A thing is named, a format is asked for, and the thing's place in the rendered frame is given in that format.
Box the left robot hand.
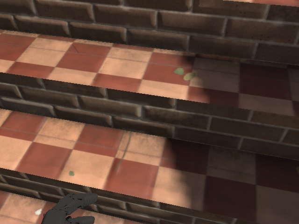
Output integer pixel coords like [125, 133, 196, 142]
[41, 192, 98, 224]

